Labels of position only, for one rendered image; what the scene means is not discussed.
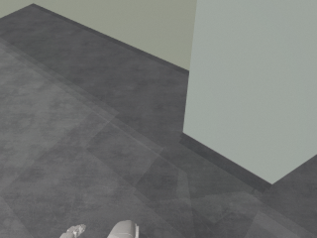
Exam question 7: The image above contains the robot left hand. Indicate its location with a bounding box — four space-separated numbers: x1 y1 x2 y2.
59 224 86 238

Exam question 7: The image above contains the robot left thigh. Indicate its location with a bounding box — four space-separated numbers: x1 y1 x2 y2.
107 220 140 238

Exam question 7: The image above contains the fridge door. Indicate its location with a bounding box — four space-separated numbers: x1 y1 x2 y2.
182 0 317 183

